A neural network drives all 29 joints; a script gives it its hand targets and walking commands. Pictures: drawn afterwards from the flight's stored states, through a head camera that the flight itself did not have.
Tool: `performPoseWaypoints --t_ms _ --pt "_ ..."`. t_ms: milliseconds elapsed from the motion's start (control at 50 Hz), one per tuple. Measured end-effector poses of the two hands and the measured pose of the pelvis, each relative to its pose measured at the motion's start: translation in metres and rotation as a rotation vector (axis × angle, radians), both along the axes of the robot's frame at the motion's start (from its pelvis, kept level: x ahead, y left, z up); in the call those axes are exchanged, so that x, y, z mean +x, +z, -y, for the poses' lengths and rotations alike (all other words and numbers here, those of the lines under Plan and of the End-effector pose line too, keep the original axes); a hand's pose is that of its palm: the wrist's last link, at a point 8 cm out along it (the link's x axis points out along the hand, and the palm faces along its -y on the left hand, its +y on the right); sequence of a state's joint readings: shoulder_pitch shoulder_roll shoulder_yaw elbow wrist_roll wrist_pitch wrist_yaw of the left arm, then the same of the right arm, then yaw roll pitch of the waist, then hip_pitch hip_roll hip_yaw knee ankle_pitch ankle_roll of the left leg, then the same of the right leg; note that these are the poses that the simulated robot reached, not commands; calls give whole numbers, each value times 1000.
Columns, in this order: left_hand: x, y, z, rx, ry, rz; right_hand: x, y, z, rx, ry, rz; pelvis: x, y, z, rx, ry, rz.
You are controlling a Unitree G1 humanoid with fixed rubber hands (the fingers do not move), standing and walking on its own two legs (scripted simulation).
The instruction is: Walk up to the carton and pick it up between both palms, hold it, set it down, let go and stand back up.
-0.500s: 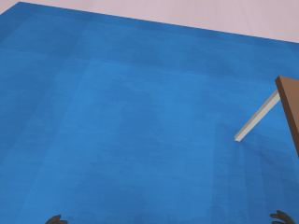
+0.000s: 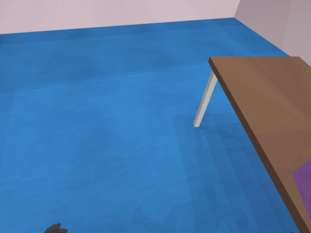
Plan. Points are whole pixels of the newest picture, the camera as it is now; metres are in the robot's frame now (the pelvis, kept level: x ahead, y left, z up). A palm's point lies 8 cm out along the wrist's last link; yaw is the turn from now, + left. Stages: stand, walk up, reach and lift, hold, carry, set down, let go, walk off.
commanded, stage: walk up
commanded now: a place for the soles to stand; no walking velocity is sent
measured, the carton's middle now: out of the picture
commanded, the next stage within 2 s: none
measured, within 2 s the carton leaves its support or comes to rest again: neither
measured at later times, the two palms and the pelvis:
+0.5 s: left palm (83, 178) +0.30 +0.25 -0.11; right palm out of the picture +0.11 -0.35 -0.09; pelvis +0.12 -0.01 -0.02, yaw -19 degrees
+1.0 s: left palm (126, 135) +0.47 +0.14 -0.11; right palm out of the picture +0.10 -0.37 -0.09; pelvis +0.21 -0.05 -0.02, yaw -37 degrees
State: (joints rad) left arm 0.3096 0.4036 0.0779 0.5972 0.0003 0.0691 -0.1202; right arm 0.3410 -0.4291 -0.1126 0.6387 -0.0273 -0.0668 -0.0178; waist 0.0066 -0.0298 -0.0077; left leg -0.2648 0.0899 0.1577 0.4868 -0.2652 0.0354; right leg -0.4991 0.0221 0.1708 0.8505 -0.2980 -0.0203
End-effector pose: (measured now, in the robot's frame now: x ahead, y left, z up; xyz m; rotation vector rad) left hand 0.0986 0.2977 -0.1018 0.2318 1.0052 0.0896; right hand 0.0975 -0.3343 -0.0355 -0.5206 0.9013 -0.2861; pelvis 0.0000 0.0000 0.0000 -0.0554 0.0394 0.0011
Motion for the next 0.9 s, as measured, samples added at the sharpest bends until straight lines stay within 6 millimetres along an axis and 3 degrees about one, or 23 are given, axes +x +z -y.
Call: performPoseWaypoints --t_ms 120,180,240,300,380,460,600,700,800,900 --pt "40 -7 25 -19 -62 -13 3 2 20 4 -46 -23 24 -1 14 26 -59 -13" --pt "66 -9 40 2 -107 -14 1 -11 34 33 -86 -28 37 -7 26 52 -107 -24" --pt "93 -13 52 52 -151 13 -2 -37 49 65 -138 -17 49 -24 38 60 -152 18" --pt "113 -6 53 100 -180 20 0 -53 45 111 -160 -14 61 -27 40 31 -189 54" --pt "145 5 51 134 -237 11 6 -58 37 144 -204 -2 80 -24 34 38 -246 66" --pt "182 0 48 127 -294 3 9 -58 25 133 -263 -12 103 -25 21 27 -301 50" --pt "260 1 71 69 -416 16 -2 -17 20 36 -418 -13 146 -7 12 -2 -411 11" --pt "294 -6 96 33 -487 -5 -9 -3 23 5 -492 -46 166 -2 17 -9 -461 18" --pt "320 -13 121 47 -550 -27 -16 -15 29 30 -554 -76 182 -9 29 17 -523 19" --pt "349 -20 147 99 -600 3 -19 -51 37 79 -621 -70 197 -29 47 15 -583 70"
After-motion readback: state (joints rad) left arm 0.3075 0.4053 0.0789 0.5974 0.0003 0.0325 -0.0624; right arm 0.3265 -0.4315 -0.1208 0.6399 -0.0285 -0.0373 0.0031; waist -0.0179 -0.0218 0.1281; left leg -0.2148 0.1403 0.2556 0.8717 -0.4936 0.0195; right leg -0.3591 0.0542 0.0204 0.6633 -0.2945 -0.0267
